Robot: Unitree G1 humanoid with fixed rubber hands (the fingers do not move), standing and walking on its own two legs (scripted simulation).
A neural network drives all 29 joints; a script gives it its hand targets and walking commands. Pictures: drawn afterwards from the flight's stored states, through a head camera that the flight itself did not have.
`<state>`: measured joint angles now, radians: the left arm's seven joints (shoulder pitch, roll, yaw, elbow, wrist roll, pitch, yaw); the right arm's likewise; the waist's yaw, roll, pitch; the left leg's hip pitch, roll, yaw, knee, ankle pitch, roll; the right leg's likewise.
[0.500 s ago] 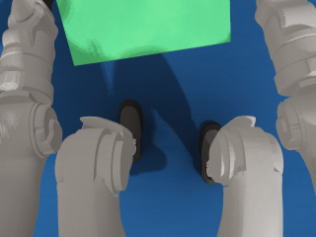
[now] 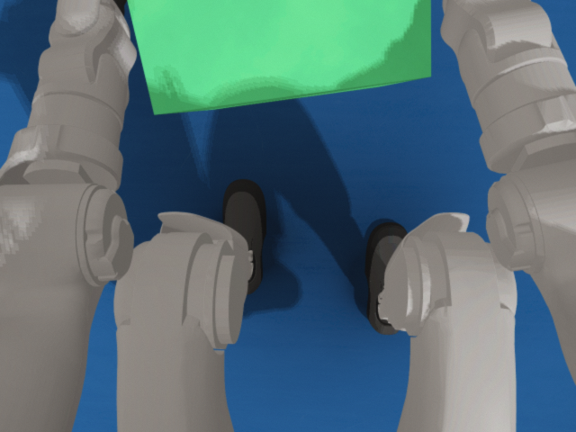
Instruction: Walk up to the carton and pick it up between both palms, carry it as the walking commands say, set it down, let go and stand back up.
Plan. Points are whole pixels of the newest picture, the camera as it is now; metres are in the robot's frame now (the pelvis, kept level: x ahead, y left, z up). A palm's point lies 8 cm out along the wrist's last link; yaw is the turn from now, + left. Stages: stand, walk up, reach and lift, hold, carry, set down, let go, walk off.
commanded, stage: reach and lift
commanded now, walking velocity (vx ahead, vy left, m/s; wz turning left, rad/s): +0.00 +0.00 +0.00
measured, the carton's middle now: out of the picture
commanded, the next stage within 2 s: none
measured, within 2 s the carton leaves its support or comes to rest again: leaves its support in 1.02 s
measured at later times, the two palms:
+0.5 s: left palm out of the picture +0.52 +0.24 -0.18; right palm out of the picture +0.57 -0.10 -0.19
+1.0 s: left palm out of the picture +0.53 +0.24 -0.17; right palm out of the picture +0.56 -0.10 -0.19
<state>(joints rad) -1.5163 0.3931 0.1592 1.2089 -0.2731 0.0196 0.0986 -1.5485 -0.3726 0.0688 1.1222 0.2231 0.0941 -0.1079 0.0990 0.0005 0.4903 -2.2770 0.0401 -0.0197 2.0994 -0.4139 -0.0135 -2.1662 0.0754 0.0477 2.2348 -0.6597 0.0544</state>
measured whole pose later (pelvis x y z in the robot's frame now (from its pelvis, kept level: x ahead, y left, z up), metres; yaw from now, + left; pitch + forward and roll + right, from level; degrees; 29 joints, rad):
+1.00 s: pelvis +0.00 -0.01 +0.00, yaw +0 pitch +32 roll +1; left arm -1.51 0.40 0.17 1.05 -0.22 0.20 0.10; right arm -1.49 -0.32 -0.09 0.95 0.11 0.23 -0.14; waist 0.11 -0.04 0.53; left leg -2.24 0.04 -0.04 2.12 -0.44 -0.04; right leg -2.13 0.09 0.03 2.26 -0.68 0.03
